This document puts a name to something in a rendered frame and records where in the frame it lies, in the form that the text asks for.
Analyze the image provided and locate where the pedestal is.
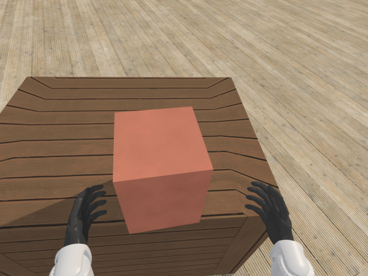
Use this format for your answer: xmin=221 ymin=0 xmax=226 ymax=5
xmin=0 ymin=76 xmax=290 ymax=276

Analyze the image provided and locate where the right robot hand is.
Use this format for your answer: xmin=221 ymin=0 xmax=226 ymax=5
xmin=245 ymin=181 xmax=294 ymax=245

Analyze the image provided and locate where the carton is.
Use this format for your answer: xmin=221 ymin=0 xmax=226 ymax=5
xmin=113 ymin=106 xmax=213 ymax=234

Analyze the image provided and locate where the right robot forearm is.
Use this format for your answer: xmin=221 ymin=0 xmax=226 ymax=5
xmin=270 ymin=240 xmax=315 ymax=276

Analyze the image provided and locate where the left robot forearm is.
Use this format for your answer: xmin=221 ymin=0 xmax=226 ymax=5
xmin=49 ymin=244 xmax=94 ymax=276

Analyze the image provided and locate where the left robot hand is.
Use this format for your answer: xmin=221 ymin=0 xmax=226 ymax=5
xmin=64 ymin=185 xmax=107 ymax=247

